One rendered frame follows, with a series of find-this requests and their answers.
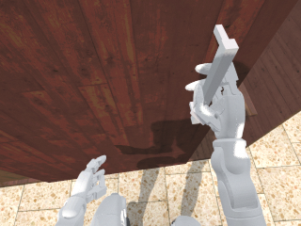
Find wardrobe door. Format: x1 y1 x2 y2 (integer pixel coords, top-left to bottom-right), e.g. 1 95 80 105
0 169 32 183
0 0 298 183

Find handle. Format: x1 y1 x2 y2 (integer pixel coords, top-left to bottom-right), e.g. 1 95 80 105
189 24 239 124

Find left robot forearm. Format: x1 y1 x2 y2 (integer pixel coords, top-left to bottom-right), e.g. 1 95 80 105
55 196 87 226

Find robot left shin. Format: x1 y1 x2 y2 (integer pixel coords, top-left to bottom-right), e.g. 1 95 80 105
111 192 127 226

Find right robot forearm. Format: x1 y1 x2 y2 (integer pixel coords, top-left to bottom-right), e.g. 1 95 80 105
211 138 267 226

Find left robot hand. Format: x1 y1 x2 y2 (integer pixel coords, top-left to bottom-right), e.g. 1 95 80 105
71 155 107 204

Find right robot hand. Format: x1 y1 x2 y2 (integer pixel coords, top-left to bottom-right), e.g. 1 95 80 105
185 62 246 139

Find robot left thigh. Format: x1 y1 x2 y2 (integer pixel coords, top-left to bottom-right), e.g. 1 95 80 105
89 194 127 226

